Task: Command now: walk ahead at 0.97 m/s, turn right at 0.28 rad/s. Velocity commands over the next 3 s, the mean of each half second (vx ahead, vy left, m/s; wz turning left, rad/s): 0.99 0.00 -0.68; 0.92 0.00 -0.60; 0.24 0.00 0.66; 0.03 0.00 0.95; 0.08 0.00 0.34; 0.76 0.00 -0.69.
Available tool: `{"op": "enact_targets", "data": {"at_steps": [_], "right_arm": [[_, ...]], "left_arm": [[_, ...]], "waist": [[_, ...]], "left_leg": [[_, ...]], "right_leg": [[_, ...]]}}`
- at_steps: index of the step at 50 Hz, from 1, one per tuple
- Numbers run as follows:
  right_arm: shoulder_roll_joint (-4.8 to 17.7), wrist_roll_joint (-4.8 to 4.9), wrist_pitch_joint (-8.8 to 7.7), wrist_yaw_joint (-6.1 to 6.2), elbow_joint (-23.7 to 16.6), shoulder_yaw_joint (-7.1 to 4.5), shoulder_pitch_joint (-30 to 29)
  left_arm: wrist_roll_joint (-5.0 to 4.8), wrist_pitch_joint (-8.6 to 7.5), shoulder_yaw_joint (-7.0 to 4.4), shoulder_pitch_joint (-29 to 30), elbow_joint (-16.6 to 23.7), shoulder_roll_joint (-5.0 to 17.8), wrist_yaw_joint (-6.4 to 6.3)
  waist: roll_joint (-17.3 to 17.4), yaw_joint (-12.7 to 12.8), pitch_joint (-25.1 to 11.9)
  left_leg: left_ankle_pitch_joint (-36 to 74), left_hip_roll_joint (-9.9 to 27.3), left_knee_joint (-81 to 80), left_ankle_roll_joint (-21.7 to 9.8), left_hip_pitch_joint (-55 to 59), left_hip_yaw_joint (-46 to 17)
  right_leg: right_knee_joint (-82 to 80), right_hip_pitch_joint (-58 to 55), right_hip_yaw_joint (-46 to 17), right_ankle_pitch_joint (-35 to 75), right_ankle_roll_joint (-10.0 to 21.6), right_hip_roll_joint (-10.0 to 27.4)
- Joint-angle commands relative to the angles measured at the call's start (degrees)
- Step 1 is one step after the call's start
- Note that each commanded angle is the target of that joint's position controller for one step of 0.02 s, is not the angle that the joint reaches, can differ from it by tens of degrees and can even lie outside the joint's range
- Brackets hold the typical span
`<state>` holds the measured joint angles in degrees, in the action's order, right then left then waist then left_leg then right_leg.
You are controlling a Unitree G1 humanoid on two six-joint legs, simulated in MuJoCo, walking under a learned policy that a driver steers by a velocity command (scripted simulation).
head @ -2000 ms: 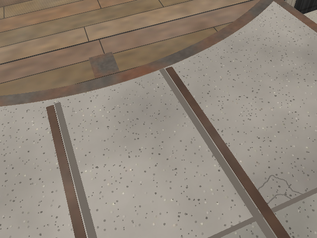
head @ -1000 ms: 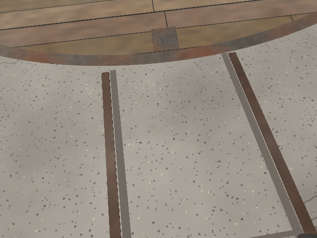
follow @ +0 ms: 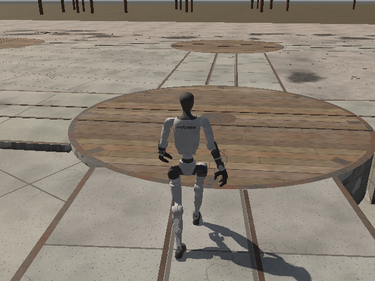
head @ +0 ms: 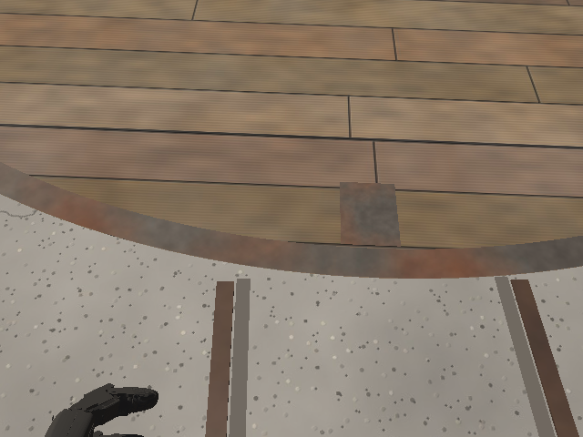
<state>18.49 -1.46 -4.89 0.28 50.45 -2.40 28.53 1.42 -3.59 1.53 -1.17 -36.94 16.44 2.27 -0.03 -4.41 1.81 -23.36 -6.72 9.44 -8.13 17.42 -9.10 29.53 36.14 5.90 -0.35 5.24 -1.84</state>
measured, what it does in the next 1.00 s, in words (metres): walks ahead, turning right: right foot, then left foot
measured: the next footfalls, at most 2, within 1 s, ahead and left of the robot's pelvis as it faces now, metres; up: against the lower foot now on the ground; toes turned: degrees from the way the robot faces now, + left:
right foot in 0.02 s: +0.23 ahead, -0.07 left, +0.00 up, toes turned -2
left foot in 0.44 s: +0.66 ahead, +0.09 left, +0.00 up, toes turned -21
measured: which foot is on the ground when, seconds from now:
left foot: down 0.00-0.00, up 0.02-0.42, down 0.44-0.86, up 0.88-1.00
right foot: up 0.00-0.00, down 0.02-0.44, up 0.46-0.84, down 0.86-1.00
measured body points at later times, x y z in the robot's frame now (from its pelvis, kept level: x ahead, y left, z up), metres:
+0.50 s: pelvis +0.50 -0.01 +0.01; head +0.53 -0.02 +0.46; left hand +0.59 +0.28 -0.11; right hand +0.65 -0.31 -0.05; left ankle +0.62 +0.10 -0.71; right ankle +0.26 -0.05 -0.61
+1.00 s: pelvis +0.89 -0.23 +0.02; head +0.92 -0.26 +0.46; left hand +1.15 -0.11 -0.11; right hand +0.77 -0.46 -0.11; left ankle +0.92 -0.05 -0.59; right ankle +0.89 -0.28 -0.71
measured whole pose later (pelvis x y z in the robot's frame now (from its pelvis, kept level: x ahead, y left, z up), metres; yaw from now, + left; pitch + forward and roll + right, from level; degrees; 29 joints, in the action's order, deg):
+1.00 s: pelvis +0.89 -0.23 +0.02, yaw -40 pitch -1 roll +0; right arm 13.0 0.9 -3.5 0.7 46.5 -0.3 17.8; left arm 1.6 -2.9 -1.5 -12.0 -46.4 15.5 0.9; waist 0.2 -2.8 5.3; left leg -20.6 4.0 77.7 -0.8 -24.8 -3.2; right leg 32.8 16.8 6.3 -15.4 8.5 -6.3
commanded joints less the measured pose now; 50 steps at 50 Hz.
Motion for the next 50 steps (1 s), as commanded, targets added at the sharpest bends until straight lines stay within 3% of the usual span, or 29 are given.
{"op": "enact_targets", "data": {"at_steps": [1, 2, 3, 5, 6, 10, 13, 15, 18, 20, 21, 22, 23, 24, 25, 26, 30, 34, 37, 39, 41, 42, 43, 44, 45, 46, 47, 49, 50], "right_arm": [[11.1, -2.54, 0.53, 1.71, -3.5, -2.71, -8.0], [2.6, -0.29, -0.11, 0.67, -6.5, -0.68, -3.5], [4.3, -0.39, -1.66, -0.21, -7.5, -0.01, -4.3], [6.1, -1.30, -2.77, -0.61, -10.0, 0.99, -14.1], [5.3, -2.01, -2.55, -0.87, -11.1, 1.42, -16.6], [2.7, -3.69, 0.75, -1.57, -15.5, 3.31, -19.8], [1.3, -1.62, 0.37, -2.77, -19.6, 4.65, -30.1], [0.8, -0.47, 0.35, -2.81, -19.8, 4.63, -32.0], [3.2, -0.66, 0.02, -1.80, -19.8, 3.55, -32.1], [6.7, -0.66, -0.57, -0.50, -17.0, 1.59, -22.0], [9.1, -0.94, -0.97, 0.51, -14.8, 0.24, -11.7], [13.9, -2.38, -1.09, 1.84, -13.0, -1.74, 1.9], [18.0, -3.28, -0.41, 1.60, -13.1, -2.71, -1.1], [13.4, -2.38, 0.30, 1.39, -13.4, -2.95, -6.3], [7.3, -1.99, 0.29, 1.14, -13.7, -1.57, -9.8], [4.8, -2.14, 0.24, 0.83, -12.4, -0.98, -10.5], [0.5, -0.05, -1.40, -0.12, -6.3, 0.15, -6.3], [2.3, 0.06, -2.73, -0.31, -5.5, -0.23, -10.3], [4.3, -0.12, -2.93, -0.03, -3.4, -0.49, -6.9], [8.3, -0.07, -2.47, 0.46, -2.7, -1.12, -4.1], [12.4, -0.33, -0.66, 1.02, -3.1, -1.86, -5.3], [12.4, -0.38, 0.06, 1.16, -3.8, -1.72, -7.7], [8.4, -0.95, 0.29, 0.51, -3.6, -1.14, -5.0], [1.7, 1.90, 0.18, 0.07, -7.4, 0.75, 4.8], [7.5, 2.03, -0.33, 0.82, -8.6, -0.27, -5.2], [5.7, 3.01, -0.42, 0.96, -8.7, 0.04, -6.7], [4.5, 2.23, -0.09, 0.86, -6.9, 0.38, -5.8], [2.1, 0.86, 2.52, 0.15, -3.6, 0.38, -0.6], [4.1, 5.67, 1.88, 1.03, -3.3, -1.43, -2.0]], "left_arm": [[-0.95, 0.58, -5.58, -35.0, -7.5, 13.1, -2.49], [0.78, 0.66, -7.70, -36.2, -8.5, 19.0, -2.75], [-0.53, 1.14, -7.24, -30.2, -8.4, 14.8, -1.71], [-0.78, 0.60, -6.68, -23.6, -8.2, 9.6, -1.21], [-0.62, 0.37, -6.11, -23.4, -9.2, 7.5, -1.51], [-0.87, -1.41, -6.01, -22.1, -10.5, 8.9, -1.81], [-1.14, -1.96, -7.07, -20.5, -9.3, 10.0, -1.67], [-2.11, -2.31, -7.77, -22.5, -9.8, 11.2, -0.99], [-2.20, -1.63, -8.44, -26.0, -10.9, 12.2, -1.35], [-1.44, -1.31, -8.95, -26.0, -11.3, 14.6, -1.61], [-1.25, -1.69, -8.99, -23.6, -10.7, 14.6, -1.38], [-0.99, -2.46, -7.27, -21.6, -8.8, 7.9, -1.60], [-3.84, -2.28, -5.18, -27.1, -4.9, 1.4, -1.79], [-2.15, -1.05, -5.27, -22.9, -6.0, 5.9, -2.36], [-1.02, -0.33, -5.78, -16.9, -6.1, 7.6, -1.92], [-0.63, 0.14, -5.88, -14.2, -5.8, 7.0, -1.10], [0.47, 3.27, -4.62, -8.3, -1.4, 1.7, 1.37], [0.36, 3.47, -3.03, -1.4, 4.2, 1.3, 2.99], [0.69, 3.05, -2.22, 4.7, 5.2, 2.1, 3.94], [0.91, 2.56, -2.57, 0.9, 3.1, 3.6, 3.44], [1.26, 1.93, -4.04, -13.8, -2.0, 6.9, 2.03], [1.47, 1.89, -5.45, -25.8, -6.3, 9.2, 0.93], [1.74, 2.40, -7.11, -26.5, -7.8, 13.5, -0.56], [2.52, 2.56, -7.90, -20.7, -4.2, 19.0, -1.40], [0.76, 2.53, -7.89, -22.3, -3.2, 15.7, -1.81], [0.69, 1.63, -7.35, -19.4, -5.1, 14.1, -2.59], [0.81, 0.59, -6.31, -16.7, -5.9, 10.1, -2.54], [0.03, -1.07, -4.95, -13.6, -6.5, 6.1, -2.29], [-1.48, -2.75, -4.69, -8.3, -4.7, 2.7, -0.96]], "waist": [[4.2, 21.4, -15.7], [-16.4, 14.8, -18.8], [-14.4, 12.4, -20.9], [1.1, 9.8, -7.9], [3.9, 7.9, -3.1], [0.0, 1.9, 4.6], [-1.2, 4.2, 7.1], [-1.6, 6.6, 4.6], [-1.9, 8.3, 1.2], [-1.1, 3.1, -7.0], [-1.1, -2.8, -12.2], [5.7, -7.3, -20.7], [24.0, -0.9, -28.3], [15.2, -0.9, -20.2], [7.5, -1.6, -11.6], [3.4, -0.8, -6.3], [6.8, 3.1, -0.3], [5.8, 6.6, 3.5], [1.4, 5.3, 6.8], [3.8, 7.8, 3.3], [6.2, 15.6, -4.6], [5.5, 21.2, -9.6], [-1.8, 17.4, -10.9], [-15.3, 8.0, -21.2], [-2.0, 13.7, -22.4], [-0.7, 10.0, -11.0], [4.2, 6.6, -3.7], [3.2, 1.6, -0.4], [0.0, 1.8, -2.3]], "left_leg": [[79.5, 13.2, 49.2, 3.4, -20.9, 7.8], [22.2, 2.0, 79.7, 7.8, -48.2, 8.3], [0.3, -1.6, 83.1, 7.1, -59.3, 3.2], [7.5, 6.0, 76.0, 6.0, -60.9, 0.2], [7.3, 7.8, 71.1, 6.1, -58.5, 1.0], [3.5, 11.6, 54.9, 9.0, -54.5, 4.3], [19.6, 11.3, 34.0, 10.9, -42.9, 8.2], [30.7, 9.4, 28.2, 10.6, -35.2, 9.6], [27.6, 7.5, 21.1, 9.7, -35.0, 9.1], [17.6, 4.7, 19.3, 8.5, -23.1, 9.7], [13.9, 8.5, 21.0, 7.4, -9.9, 6.9], [-7.6, 22.7, 20.4, 5.5, 3.2, -7.0], [-18.2, 37.9, 7.8, -0.5, 11.2, -39.5], [-25.7, 34.7, 5.4, -1.5, 4.2, -39.3], [-17.6, 30.8, 6.5, -0.1, -3.3, -26.6], [-4.7, 28.2, 6.1, 0.8, -10.1, -17.3], [19.5, 24.1, 4.0, 4.3, -17.6, 1.8], [33.0, 21.2, -0.5, 5.6, -23.9, 16.4], [46.8, 18.2, -4.1, 6.2, -25.6, 23.3], [72.9, 20.0, 2.3, 5.8, -20.8, 23.6], [84.2, 22.0, 22.2, 4.8, -19.8, 22.8], [79.0, 21.1, 38.6, 4.3, -24.8, 22.9], [27.7, 14.2, 61.9, 4.8, -38.2, 21.5], [-8.8, 8.1, 84.6, 6.6, -56.6, 14.3], [-1.0, 8.0, 85.5, 6.3, -59.4, 6.2], [2.5, 9.3, 81.8, 6.6, -60.2, 5.9], [2.8, 10.8, 75.8, 6.6, -56.7, 5.5], [2.7, 12.2, 66.5, 7.3, -46.1, 4.8], [2.9, 14.4, 65.2, 8.1, -46.6, 1.5]], "right_leg": [[4.5, -44.6, -3.4, -12.7, 5.3, -0.3], [3.6, -61.8, -34.3, -25.7, 16.3, 14.5], [-11.4, -62.0, -59.6, -30.5, 19.8, 18.5], [-14.2, -45.6, -47.6, -27.6, 17.1, 16.0], [-15.6, -36.9, -42.4, -23.5, 15.1, 13.1], [-20.7, -17.4, -32.6, -17.2, 14.2, 6.5], [-25.2, -6.7, -27.2, -11.6, 11.1, 2.4], [-25.2, -8.4, -27.2, -1.8, 8.7, 3.0], [-16.8, -22.9, -28.0, 11.9, 5.9, 4.0], [0.7, -27.5, -26.4, 26.8, 3.4, 2.8], [14.6, -20.7, -25.4, 22.4, 2.2, 0.6], [34.1, -11.9, -20.9, -1.4, 2.3, -2.3], [50.2, 3.1, -14.0, -28.6, 0.5, -6.2], [53.4, 10.7, -12.0, -22.4, 1.4, -0.2], [50.6, 11.7, -10.9, -17.8, 1.3, 2.6], [47.9, 10.2, -10.4, -15.9, 0.9, 4.3], [45.0, 11.1, -9.2, -15.5, 0.3, 7.6], [32.9, 8.4, -5.5, -4.0, 0.7, 7.7], [17.0, -2.4, 2.5, 1.2, 3.0, 3.1], [14.2, -11.6, 4.2, -0.5, 4.8, -1.9], [12.2, -27.7, 1.9, -6.8, 7.2, -5.3], [6.6, -41.6, -1.1, -6.3, 8.9, -4.9], [6.4, -52.6, -11.5, -14.2, 9.5, 2.6], [1.6, -66.4, -43.6, -3.7, 17.0, 23.5], [-6.4, -61.5, -45.3, 2.9, 16.1, 22.5], [-7.7, -50.7, -35.7, 13.9, 15.1, 22.4], [-8.5, -39.3, -28.5, 23.1, 13.3, 20.6], [-11.7, -25.8, -16.5, 30.2, 9.3, 17.8], [-13.3, -26.3, -14.7, 26.2, 8.6, 16.2]]}}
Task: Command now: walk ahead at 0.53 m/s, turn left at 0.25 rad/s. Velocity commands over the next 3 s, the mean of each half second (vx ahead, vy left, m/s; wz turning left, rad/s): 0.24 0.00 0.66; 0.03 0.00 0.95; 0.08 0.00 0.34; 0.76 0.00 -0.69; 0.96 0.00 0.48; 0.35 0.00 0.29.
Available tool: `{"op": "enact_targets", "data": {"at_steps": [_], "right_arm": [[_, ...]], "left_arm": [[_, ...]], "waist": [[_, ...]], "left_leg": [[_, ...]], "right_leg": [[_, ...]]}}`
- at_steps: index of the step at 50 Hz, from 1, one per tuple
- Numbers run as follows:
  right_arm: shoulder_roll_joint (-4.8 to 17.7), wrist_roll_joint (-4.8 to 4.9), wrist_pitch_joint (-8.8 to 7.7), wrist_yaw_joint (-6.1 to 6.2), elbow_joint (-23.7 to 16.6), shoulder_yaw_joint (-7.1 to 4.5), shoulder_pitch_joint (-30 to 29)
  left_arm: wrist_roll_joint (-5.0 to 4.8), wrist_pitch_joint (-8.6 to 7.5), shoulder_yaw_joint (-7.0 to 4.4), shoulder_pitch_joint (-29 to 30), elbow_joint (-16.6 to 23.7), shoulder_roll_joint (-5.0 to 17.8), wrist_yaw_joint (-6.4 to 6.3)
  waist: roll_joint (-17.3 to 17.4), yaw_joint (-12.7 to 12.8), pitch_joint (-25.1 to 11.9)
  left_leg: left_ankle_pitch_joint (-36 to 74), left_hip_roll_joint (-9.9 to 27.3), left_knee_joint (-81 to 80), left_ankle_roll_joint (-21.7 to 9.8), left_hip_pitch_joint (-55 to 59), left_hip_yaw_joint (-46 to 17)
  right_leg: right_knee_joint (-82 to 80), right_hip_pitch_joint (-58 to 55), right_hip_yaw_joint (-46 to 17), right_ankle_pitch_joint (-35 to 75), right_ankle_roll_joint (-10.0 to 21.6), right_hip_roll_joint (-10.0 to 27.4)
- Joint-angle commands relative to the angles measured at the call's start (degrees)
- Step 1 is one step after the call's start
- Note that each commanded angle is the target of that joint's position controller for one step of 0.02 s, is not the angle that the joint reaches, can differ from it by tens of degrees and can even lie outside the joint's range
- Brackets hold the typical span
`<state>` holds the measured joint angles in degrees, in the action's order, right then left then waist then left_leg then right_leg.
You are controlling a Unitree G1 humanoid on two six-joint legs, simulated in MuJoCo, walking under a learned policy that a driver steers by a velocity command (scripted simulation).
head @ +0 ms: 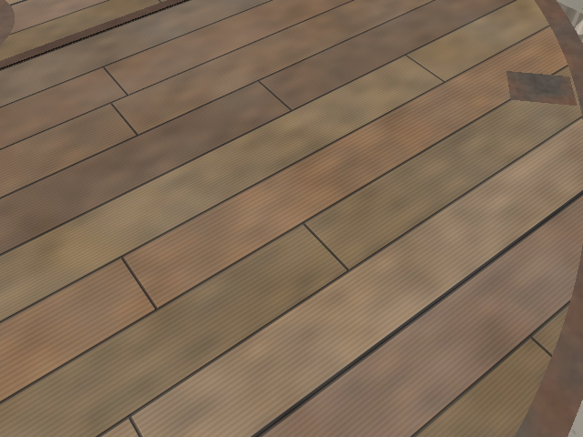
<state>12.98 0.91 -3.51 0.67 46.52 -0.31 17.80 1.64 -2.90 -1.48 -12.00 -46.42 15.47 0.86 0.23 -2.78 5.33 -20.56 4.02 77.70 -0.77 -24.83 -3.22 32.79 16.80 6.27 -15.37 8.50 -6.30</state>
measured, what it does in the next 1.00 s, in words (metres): walks ahead, turning left: left foot, then right foot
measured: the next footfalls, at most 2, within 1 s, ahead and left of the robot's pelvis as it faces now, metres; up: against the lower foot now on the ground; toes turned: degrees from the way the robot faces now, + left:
left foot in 0.26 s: +0.38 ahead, +0.12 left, +0.00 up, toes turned +10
right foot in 0.78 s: +0.51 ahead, -0.02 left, +0.00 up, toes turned +49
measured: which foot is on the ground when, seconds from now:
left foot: up 0.00-0.24, down 0.26-0.78, up 0.80-1.00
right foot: down 0.00-0.26, up 0.28-0.76, down 0.78-1.00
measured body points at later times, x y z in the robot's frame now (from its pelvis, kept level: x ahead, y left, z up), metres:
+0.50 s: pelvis +0.26 +0.05 +0.01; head +0.31 +0.08 +0.45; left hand +0.39 +0.36 -0.07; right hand +0.49 -0.17 -0.08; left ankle +0.34 +0.12 -0.72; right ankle +0.38 -0.12 -0.65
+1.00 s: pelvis +0.38 +0.00 +0.02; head +0.41 +0.03 +0.46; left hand +0.29 +0.32 -0.07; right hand +0.70 -0.08 -0.08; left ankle +0.27 +0.09 -0.63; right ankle +0.49 -0.05 -0.72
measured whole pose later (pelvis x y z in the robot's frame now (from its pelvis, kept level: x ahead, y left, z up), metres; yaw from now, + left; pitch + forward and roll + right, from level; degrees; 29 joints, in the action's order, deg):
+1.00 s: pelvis +0.38 +0.00 +0.02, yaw +52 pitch +1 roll -1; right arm 21.2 1.9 4.5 0.8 32.4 -5.6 13.8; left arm 1.3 0.6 -3.2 -4.1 -38.4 14.3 -3.3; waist 2.9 -0.6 4.1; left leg -20.4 0.9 68.8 5.9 -33.8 -4.9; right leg 24.3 15.0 2.9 -10.0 1.2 -0.6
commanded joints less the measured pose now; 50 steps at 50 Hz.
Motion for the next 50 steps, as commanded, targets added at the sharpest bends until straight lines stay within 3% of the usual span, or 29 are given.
{"op": "enact_targets", "data": {"at_steps": [1, 4, 5, 7, 9, 10, 11, 12, 13, 14, 15, 16, 17, 18, 19, 21, 24, 27, 30, 33, 37, 38, 39, 40, 41, 42, 44, 46, 50], "right_arm": [[9.4, 3.59, 0.47, 0.86, 0.5, -3.60, 7.3], [5.2, 1.00, -0.77, 0.11, -3.4, -2.81, -0.4], [4.2, 0.47, -1.33, -0.61, -3.8, -2.47, -2.4], [3.3, 0.04, -1.75, -2.32, -5.1, -2.44, -5.1], [5.3, -0.02, -1.21, -3.84, -6.1, -3.42, -2.5], [7.2, -0.17, -0.69, -4.36, -6.2, -4.30, 0.6], [9.5, -0.33, 0.04, -4.46, -5.7, -5.39, 5.1], [12.6, -0.43, 0.72, -4.02, -4.4, -6.88, 12.7], [13.9, -0.13, 1.17, -2.88, -3.6, -7.43, 16.7], [16.0, -1.25, 0.91, -1.87, -5.8, -7.00, 10.6], [19.4, -4.57, -0.43, -1.99, -11.1, -6.86, 4.4], [17.6, -3.28, 0.00, -2.21, -15.2, -7.44, -1.4], [14.4, -1.24, 0.53, -1.93, -15.7, -6.58, -4.2], [12.8, 0.07, 0.90, -1.55, -16.0, -5.96, -5.2], [12.7, 0.28, 1.35, -1.06, -16.3, -6.01, -6.2], [12.4, -0.15, 2.45, -0.11, -17.1, -6.23, -6.9], [14.3, 0.00, 4.06, 1.52, -17.1, -7.18, -4.6], [14.6, 0.51, 5.70, 2.54, -18.0, -7.53, -5.9], [14.0, 0.25, 6.61, 2.51, -18.6, -7.57, -6.6], [13.9, 0.02, 6.86, 2.12, -19.1, -7.71, -7.1], [13.9, 0.54, 6.89, 1.52, -20.4, -7.66, -9.3], [12.9, 1.01, 6.90, 1.31, -20.4, -7.25, -9.2], [9.6, 0.74, 7.00, 0.98, -19.5, -6.25, -4.1], [10.9, 1.14, 6.62, 0.55, -21.4, -6.50, -3.7], [17.0, 0.49, 5.98, 0.07, -20.6, -8.07, -4.1], [18.6, 0.79, 6.17, -0.16, -19.1, -8.64, -4.0], [15.9, 0.38, 7.24, 0.18, -17.4, -7.90, -2.2], [13.7, 0.82, 7.32, 0.04, -18.2, -6.88, -3.2], [11.6, 0.98, 6.80, 0.27, -20.4, -5.90, -7.9]], "left_arm": [[-1.88, -4.21, -1.48, 4.8, 4.4, 3.2, 0.72], [-1.10, -4.24, -1.78, 8.5, 4.1, 4.7, -1.52], [-1.14, -3.85, -1.83, 7.7, 4.0, 5.0, -2.47], [-1.74, -2.92, -2.07, 2.6, 3.1, 6.6, -4.22], [-2.11, -1.60, -2.48, 2.3, 3.2, 8.2, -5.08], [-2.19, -0.78, -2.77, 3.6, 4.0, 8.8, -5.40], [-2.46, -0.01, -3.09, 5.6, 5.1, 9.4, -5.53], [-2.75, 0.48, -3.06, 8.3, 6.3, 9.1, -5.15], [-2.74, 0.50, -2.47, 9.9, 6.7, 6.9, -3.94], [-0.16, 0.22, -0.96, 4.4, 8.1, -0.7, -1.84], [-1.54, -0.57, -0.62, -7.7, 8.7, 2.1, -0.76], [-2.23, -0.69, -1.74, -3.6, 8.7, 9.1, -0.46], [-1.95, -0.15, -2.30, 3.0, 10.3, 9.8, -0.84], [-0.97, 0.66, -2.26, 5.2, 10.6, 8.8, -1.63], [-0.64, 1.30, -2.31, 5.9, 11.0, 8.2, -1.99], [-0.90, 1.96, -2.39, 6.1, 10.7, 6.5, -1.99], [-1.17, 1.88, -2.16, 7.7, 10.2, 4.4, -2.54], [-1.84, 2.15, -2.64, 9.6, 10.1, 5.0, -3.08], [-1.96, 1.57, -3.16, 11.8, 10.2, 5.4, -3.07], [-2.06, 0.23, -3.60, 13.1, 10.3, 6.1, -2.51], [-2.34, -1.09, -4.93, 9.4, 8.6, 8.3, -1.41], [-2.30, -1.08, -5.32, 7.8, 8.0, 8.9, -1.40], [-1.62, -0.40, -5.64, 8.8, 8.8, 11.0, -1.69], [0.47, 0.56, -5.99, 8.9, 9.4, 13.8, -1.80], [0.72, 0.50, -5.85, 8.9, 10.2, 10.9, -2.11], [-0.05, 0.79, -5.05, 11.2, 11.3, 8.2, -2.72], [-1.24, 1.97, -4.25, 12.6, 12.2, 7.0, -3.97], [-0.65, 2.72, -3.88, 11.3, 12.0, 7.3, -4.63], [-0.06, 3.46, -4.46, 6.6, 11.0, 9.0, -4.48]], "waist": [[-1.5, -0.6, -5.4], [-3.1, -0.6, -1.9], [-2.7, 0.9, -2.1], [-2.4, 4.0, -5.5], [-4.9, 2.6, -8.6], [-6.1, 0.6, -10.1], [-6.9, -2.2, -11.8], [-5.0, -6.8, -14.1], [2.5, -9.6, -12.5], [21.4, -0.5, -9.0], [18.3, 4.2, -25.6], [6.9, 1.7, -25.6], [-1.2, 2.2, -16.1], [-5.9, 3.3, -13.6], [-5.1, 4.2, -11.4], [-1.1, 4.6, -9.1], [1.1, 3.2, -12.7], [4.2, 2.3, -13.5], [7.7, 1.1, -11.6], [9.7, 0.1, -11.1], [10.3, 1.8, -11.4], [7.0, 2.5, -12.0], [-2.3, -0.4, -15.0], [-16.2, -1.4, -13.3], [-13.7, -0.3, -11.9], [-10.1, -0.2, -9.9], [-6.2, 0.4, -7.1], [-6.1, 1.6, -5.6], [-8.0, 5.3, -7.7]], "left_leg": [[1.4, 3.7, -6.9, 1.1, -4.5, -3.8], [14.7, 1.6, -23.7, 2.3, -3.9, 2.8], [22.3, 0.0, -30.8, 2.4, -2.3, 5.7], [33.5, -3.5, -40.2, 2.6, -0.6, 9.3], [32.1, -5.7, -42.6, 1.4, 2.9, 10.6], [28.8, -7.1, -42.2, 0.1, 5.5, 11.0], [24.9, -8.2, -41.5, -1.6, 9.9, 10.8], [24.3, -8.2, -43.4, -4.1, 17.9, 8.5], [32.1, -5.9, -49.3, -6.4, 23.4, 4.2], [65.5, 2.7, -45.8, -13.4, 28.7, -14.5], [51.4, 16.0, -54.7, -26.4, 38.0, -44.2], [29.7, 14.6, -58.7, -24.4, 34.5, -43.3], [18.0, 10.8, -60.5, -20.8, 25.2, -37.5], [12.7, 8.4, -61.6, -17.9, 19.2, -34.3], [12.6, 5.4, -61.9, -16.0, 14.1, -30.8], [17.2, 0.6, -61.6, -13.3, 9.7, -24.9], [26.8, -0.7, -58.6, -11.7, 12.6, -23.6], [17.6, -1.9, -58.0, -9.0, 13.4, -25.0], [9.9, -3.3, -58.1, -8.2, 12.7, -27.2], [12.0, -3.2, -56.1, -8.6, 14.4, -30.4], [14.9, -4.6, -51.8, -7.0, 14.1, -34.7], [6.1, -7.3, -47.5, -5.2, 11.0, -32.6], [-12.2, -11.9, -37.3, -2.8, 4.3, -25.6], [-18.6, -17.6, -24.8, 0.2, -5.9, -13.5], [-13.8, -11.8, -15.1, 3.1, -9.4, -11.5], [-9.2, -9.6, -11.8, 4.0, -9.9, -10.0], [-3.1, -7.9, -4.0, 5.2, -12.1, -6.7], [-0.6, -5.5, -2.9, 5.9, -13.6, -1.8], [0.7, -0.1, -10.7, 8.0, -16.5, 1.3]], "right_leg": [[-17.9, -5.7, -12.1, 41.9, 4.6, 19.6], [-20.2, 0.2, -0.2, 44.7, 0.4, 13.2], [-19.1, -0.1, 2.9, 42.5, -1.1, 10.9], [-15.1, -6.2, 4.5, 44.0, -2.7, 10.9], [-9.0, -10.4, 4.5, 49.8, -4.0, 13.0], [-4.4, -11.6, 4.4, 54.3, -4.8, 14.0], [1.6, -11.0, 4.0, 57.4, -5.4, 14.9], [12.2, -8.0, 3.2, 52.8, -5.9, 14.7], [28.8, -2.3, 3.1, 27.7, -8.1, 9.5], [49.9, 14.5, 0.4, -23.5, -11.4, -2.2], [62.6, 22.3, -14.8, -23.6, -12.9, -4.6], [60.0, 22.1, -17.6, -17.5, -10.7, -0.6], [54.0, 24.0, -16.5, -12.9, -9.9, 1.1], [49.1, 22.6, -16.2, -10.5, -9.7, 3.1], [43.4, 19.9, -16.3, -8.9, -9.7, 3.7], [33.4, 16.4, -15.3, -7.6, -10.7, 3.6], [24.1, 15.9, -15.0, -4.6, -13.2, 2.1], [18.4, 16.0, -16.3, 0.0, -14.0, 1.8], [13.2, 14.5, -16.9, 1.6, -13.9, 1.5], [7.0, 12.0, -17.5, 0.9, -13.1, 1.1], [-7.9, 1.6, -17.1, 4.6, -11.3, 1.8], [-14.4, -4.7, -17.4, 11.1, -10.0, 5.0], [-13.8, -13.8, -25.1, 15.2, -5.2, 15.9], [-15.5, -13.5, -36.8, 22.0, 3.7, 25.3], [-16.2, -10.8, -38.8, 18.4, 6.6, 28.3], [-15.4, -9.1, -32.1, 13.0, 4.9, 24.8], [-15.0, -7.0, -23.5, 8.8, 1.9, 19.8], [-16.2, -6.2, -17.4, 12.7, 2.3, 18.2], [-16.6, -14.3, -13.1, 16.4, 4.6, 20.8]]}}
Over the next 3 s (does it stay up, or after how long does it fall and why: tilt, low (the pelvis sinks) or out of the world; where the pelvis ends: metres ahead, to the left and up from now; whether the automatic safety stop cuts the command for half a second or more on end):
stays up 1.21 0.62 0.01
